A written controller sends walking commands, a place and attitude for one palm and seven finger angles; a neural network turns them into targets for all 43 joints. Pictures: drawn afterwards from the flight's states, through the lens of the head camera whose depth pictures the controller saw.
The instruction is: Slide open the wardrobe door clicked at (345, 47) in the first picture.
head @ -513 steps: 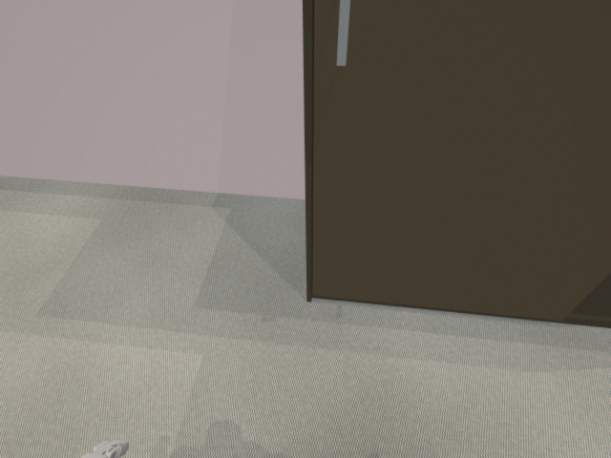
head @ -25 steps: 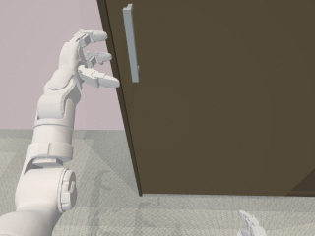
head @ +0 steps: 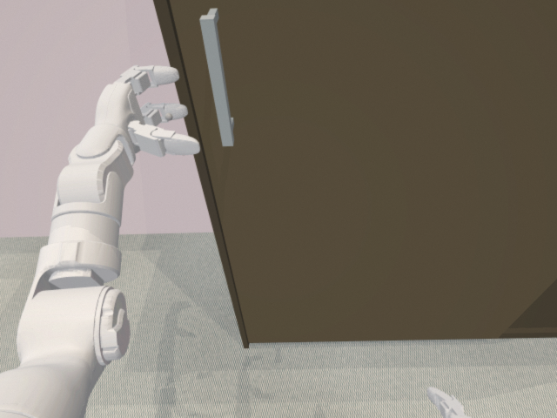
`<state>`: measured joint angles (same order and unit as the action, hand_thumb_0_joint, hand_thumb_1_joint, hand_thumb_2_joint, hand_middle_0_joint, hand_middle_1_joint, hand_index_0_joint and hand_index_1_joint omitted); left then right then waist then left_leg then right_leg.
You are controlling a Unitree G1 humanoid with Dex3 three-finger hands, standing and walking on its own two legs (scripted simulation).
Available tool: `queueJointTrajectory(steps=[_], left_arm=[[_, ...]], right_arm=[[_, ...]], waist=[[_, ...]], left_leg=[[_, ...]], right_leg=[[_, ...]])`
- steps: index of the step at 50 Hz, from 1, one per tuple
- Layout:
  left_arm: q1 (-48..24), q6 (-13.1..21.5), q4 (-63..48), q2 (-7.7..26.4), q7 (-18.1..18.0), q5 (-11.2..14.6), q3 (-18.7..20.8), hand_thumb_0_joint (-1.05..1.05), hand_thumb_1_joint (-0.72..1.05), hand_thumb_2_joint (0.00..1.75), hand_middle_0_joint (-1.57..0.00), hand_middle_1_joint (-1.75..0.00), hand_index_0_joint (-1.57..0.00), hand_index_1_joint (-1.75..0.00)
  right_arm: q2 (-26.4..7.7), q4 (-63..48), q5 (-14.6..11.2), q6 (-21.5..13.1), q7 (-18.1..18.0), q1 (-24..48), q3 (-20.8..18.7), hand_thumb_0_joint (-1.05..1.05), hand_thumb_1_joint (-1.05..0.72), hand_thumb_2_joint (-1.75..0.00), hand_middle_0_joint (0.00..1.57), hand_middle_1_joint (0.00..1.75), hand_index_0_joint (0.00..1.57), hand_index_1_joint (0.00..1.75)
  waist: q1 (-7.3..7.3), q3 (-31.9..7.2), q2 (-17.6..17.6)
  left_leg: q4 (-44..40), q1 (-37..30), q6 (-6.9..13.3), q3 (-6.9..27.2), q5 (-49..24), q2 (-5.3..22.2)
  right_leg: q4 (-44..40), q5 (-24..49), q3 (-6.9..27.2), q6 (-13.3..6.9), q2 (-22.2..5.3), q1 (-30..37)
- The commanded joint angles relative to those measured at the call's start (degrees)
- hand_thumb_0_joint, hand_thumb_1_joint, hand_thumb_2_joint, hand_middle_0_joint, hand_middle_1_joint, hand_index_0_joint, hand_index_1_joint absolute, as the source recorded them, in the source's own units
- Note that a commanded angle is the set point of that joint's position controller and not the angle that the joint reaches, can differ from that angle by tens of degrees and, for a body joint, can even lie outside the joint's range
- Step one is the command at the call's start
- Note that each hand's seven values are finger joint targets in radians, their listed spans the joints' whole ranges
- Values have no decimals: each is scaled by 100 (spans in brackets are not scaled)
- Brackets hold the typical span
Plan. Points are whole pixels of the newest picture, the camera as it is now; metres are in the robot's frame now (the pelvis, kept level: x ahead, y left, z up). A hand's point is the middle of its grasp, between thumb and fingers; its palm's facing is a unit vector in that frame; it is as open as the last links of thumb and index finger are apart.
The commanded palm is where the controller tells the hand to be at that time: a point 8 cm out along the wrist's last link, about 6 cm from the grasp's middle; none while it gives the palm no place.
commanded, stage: move the hooked fingers beside the handle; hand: left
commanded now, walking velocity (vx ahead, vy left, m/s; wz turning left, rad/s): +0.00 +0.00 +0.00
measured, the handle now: (221, 82) +0.51 +0.11 +0.26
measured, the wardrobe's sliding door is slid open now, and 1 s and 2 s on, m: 0.00 0.00 0.00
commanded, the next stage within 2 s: feel for the door with the fingertips in 0.34 s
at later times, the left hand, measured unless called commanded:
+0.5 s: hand (166, 119) +0.43 +0.17 +0.25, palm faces +0.05 -1.00 +0.00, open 14.0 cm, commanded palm +0.40 +0.21 +0.25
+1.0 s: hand (202, 111) +0.44 +0.12 +0.25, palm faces +0.06 -1.00 +0.00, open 14.0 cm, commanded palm +0.42 +0.18 +0.25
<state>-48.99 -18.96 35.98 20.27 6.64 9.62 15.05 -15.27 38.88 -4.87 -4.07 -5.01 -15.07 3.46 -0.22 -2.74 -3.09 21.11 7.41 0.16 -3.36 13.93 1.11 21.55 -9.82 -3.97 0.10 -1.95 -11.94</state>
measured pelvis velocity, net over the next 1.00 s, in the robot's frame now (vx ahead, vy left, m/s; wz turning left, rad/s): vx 0.00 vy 0.00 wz -0.01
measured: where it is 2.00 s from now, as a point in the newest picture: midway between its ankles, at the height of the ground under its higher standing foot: outside the picture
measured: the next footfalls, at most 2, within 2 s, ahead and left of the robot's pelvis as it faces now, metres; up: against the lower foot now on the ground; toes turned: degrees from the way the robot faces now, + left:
none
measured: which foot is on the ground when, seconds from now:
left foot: down 0.00-1.00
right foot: down 0.00-1.00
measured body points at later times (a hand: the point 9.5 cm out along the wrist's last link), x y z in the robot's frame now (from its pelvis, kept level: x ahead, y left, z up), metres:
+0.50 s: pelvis +0.00 +0.00 +0.00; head -0.02 -0.01 +0.45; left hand +0.42 +0.22 +0.25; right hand +0.15 -0.24 -0.10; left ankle -0.03 +0.12 -0.75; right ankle +0.02 -0.12 -0.75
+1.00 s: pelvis +0.00 +0.00 +0.00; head -0.01 -0.02 +0.45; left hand +0.43 +0.18 +0.25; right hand +0.15 -0.23 -0.10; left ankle -0.03 +0.12 -0.75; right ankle +0.02 -0.12 -0.75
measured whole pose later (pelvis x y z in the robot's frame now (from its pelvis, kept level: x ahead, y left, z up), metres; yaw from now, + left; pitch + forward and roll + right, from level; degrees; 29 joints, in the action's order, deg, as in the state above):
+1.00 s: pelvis +0.00 +0.00 +0.00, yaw +0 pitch +0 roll +0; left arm -49.7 -19.6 31.0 13.3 -1.0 7.9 12.1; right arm -13.4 38.3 -3.6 -3.2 -4.2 -12.7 3.7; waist -0.2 -2.2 -2.7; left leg 20.9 6.8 0.2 -3.7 14.1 1.1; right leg 21.8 -10.1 -3.5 0.2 -1.9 -11.7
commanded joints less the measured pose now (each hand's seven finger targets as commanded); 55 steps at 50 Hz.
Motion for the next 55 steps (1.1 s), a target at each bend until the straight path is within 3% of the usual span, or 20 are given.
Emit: queueJointTrajectory(steps=[1, 5, 8, 12, 13, 16, 19, 22, 24, 27, 31, 33, 37, 40, 42, 46, 47, 49, 52, 55], left_arm=[[-3098, 580, -1873, 1132, -46, 39, 227, 0, -50, 30, -30, -120, -30, -120], [-3328, 754, -2038, 1219, -151, 13, 240, 0, -50, 30, -30, -120, -30, -120], [-3303, 606, -1711, 1219, -173, -49, 210, 0, -50, 30, -30, -120, -30, -120], [-2828, 348, -942, 1393, -131, -117, 375, 0, -50, 30, -30, -120, -30, -120], [-2869, 330, -947, 1169, -89, -94, 178, 0, -50, 30, -30, -120, -30, -120], [-2883, 429, -1198, 986, -16, -30, 86, 0, -50, 30, -30, -120, -30, -120], [-2782, 597, -1498, 1088, 45, 85, 227, 0, -50, 30, -30, -120, -30, -120], [-2858, 621, -1495, 1220, 3, 63, 274, 0, -50, 30, -30, -120, -30, -120], [-3189, 575, -1657, 918, -74, 27, -9, 0, -50, 30, -30, -120, -30, -120], [-3353, 552, -1852, 875, -217, -33, -54, 0, -50, 30, -30, -120, -30, -120], [-3515, 473, -1837, 485, -286, 24, -273, 0, -50, 30, -30, -120, -30, -120], [-3270, 464, -1848, 518, -331, 53, -155, 0, -50, 30, -30, -120, -30, -120], [-2762, 299, -1415, 563, -497, 24, 60, 0, -50, 30, -30, -120, -30, -120], [-2928, 190, -1481, 279, -630, -69, -170, 0, -50, 30, -30, -120, -30, -120], [-2929, 225, -1538, 634, -737, -149, 98, 0, -50, 30, -30, -120, -30, -120], [-3415, 390, -2097, 473, -819, -192, -52, 0, -50, 30, -30, -120, -30, -120], [-3228, 417, -1981, 635, -828, -201, 74, 0, -50, 30, -30, -120, -30, -120], [-3431, 433, -1908, 578, -777, -194, -18, 0, -50, 30, -30, -120, -30, -120], [-3232, 335, -1541, 710, -712, -249, 66, 0, -50, 30, -30, -120, -30, -120], [-3402, 262, -1320, 451, -624, -201, -160, 0, -50, 30, -30, -120, -30, -120]], right_arm=[[-586, -962, 39, -370, -27, 691, -281, 0, -90, -90, 20, 30, 20, 30], [-556, -909, 46, -414, -39, 714, -252, 0, -90, -90, 20, 30, 20, 30], [-583, -860, 44, -404, -72, 731, -239, 0, -90, -90, 20, 30, 20, 30], [-645, -798, 41, -324, -68, 640, -251, 0, -90, -90, 20, 30, 20, 30], [-624, -837, 37, -319, -61, 659, -223, 0, -90, -90, 20, 30, 20, 30], [-604, -901, 43, -337, -27, 637, -259, 0, -90, -90, 20, 30, 20, 30], [-603, -970, 33, -335, -14, 708, -264, 0, -90, -90, 20, 30, 20, 30], [-625, -919, 24, -320, -33, 743, -258, 0, -90, -90, 20, 30, 20, 30], [-580, -906, 15, -353, -33, 774, -240, 0, -90, -90, 20, 30, 20, 30], [-576, -882, 41, -375, -37, 782, -256, 0, -90, -90, 20, 30, 20, 30], [-525, -824, 66, -411, -32, 756, -237, 0, -90, -90, 20, 30, 20, 30], [-532, -838, 84, -410, -9, 767, -242, 0, -90, -90, 20, 30, 20, 30], [-544, -788, 115, -318, 38, 771, -247, 0, -90, -90, 20, 30, 20, 30], [-495, -803, 102, -245, 66, 786, -232, 0, -90, -90, 20, 30, 20, 30], [-527, -826, 129, -199, 64, 790, -254, 0, -90, -90, 20, 30, 20, 30], [-436, -891, 153, -195, 60, 809, -247, 0, -90, -90, 20, 30, 20, 30], [-462, -903, 155, -176, 51, 816, -256, 0, -90, -90, 20, 30, 20, 30], [-457, -846, 156, -165, 29, 767, -242, 0, -90, -90, 20, 30, 20, 30], [-500, -827, 142, -126, 3, 736, -264, 0, -90, -90, 20, 30, 20, 30], [-493, -777, 127, -141, -6, 680, -252, 0, -90, -90, 20, 30, 20, 30]], waist=[[23, -1807, 381], [-18, -1771, 245], [-14, -1611, 121], [56, -1422, 313], [16, -1413, 268], [4, -1673, 372], [58, -1806, 577], [41, -1512, 468], [-47, -1359, 222], [-41, -1572, 36], [-88, -1745, 164], [5, -1919, 144], [132, -1687, 573], [65, -1500, 657], [145, -1634, 631], [78, -1937, 423], [124, -1961, 569], [34, -1874, 516], [69, -1802, 428], [-50, -1583, 479]], left_leg=[[-86, -352, 193, 227, -1649, -114], [-96, -391, 189, 258, -1503, -116], [-153, -327, 171, 267, -1381, -118], [-182, -125, 155, 249, -1362, -121], [-196, -94, 155, 239, -1344, -120], [-117, -270, 159, 240, -1605, -113], [-91, -323, 170, 241, -1741, -104], [-142, -243, 172, 249, -1479, -100], [-157, -246, 166, 262, -1337, -97], [-128, -434, 145, 301, -1467, -93], [-74, -510, 120, 339, -1638, -98], [-57, -546, 102, 336, -1840, -95], [-119, -266, 103, 278, -1807, -91], [-140, -185, 118, 250, -1720, -70], [-148, -203, 127, 242, -1777, -71], [-56, -405, 141, 198, -2058, -90], [-72, -395, 139, 223, -2062, -73], [-67, -362, 150, 194, -1983, -88], [-87, -314, 151, 183, -1912, -98], [-82, -263, 164, 186, -1722, -107]], right_leg=[[-48, 1562, 151, -172, 156, 887], [-85, 1366, 167, -165, 170, 842], [-119, 1197, 151, -179, 157, 761], [-152, 1207, 128, -191, 148, 772], [-131, 1238, 131, -184, 125, 764], [-57, 1532, 118, -195, 148, 821], [-27, 1704, 127, -184, 161, 965], [-121, 1366, 129, -174, 161, 790], [-132, 1168, 131, -173, 153, 614], [-128, 1147, 120, -197, 165, 616], [-44, 1332, 94, -206, 188, 645], [0, 1507, 99, -215, 175, 781], [-13, 1550, 65, -187, 182, 889], [-10, 1497, 63, -170, 162, 793], [-20, 1525, 93, -171, 158, 926], [67, 1893, 142, -180, 153, 1064], [55, 1853, 128, -175, 164, 1118], [30, 1891, 148, -170, 154, 1094], [-4, 1818, 141, -180, 154, 1070], [-55, 1692, 121, -168, 156, 858]])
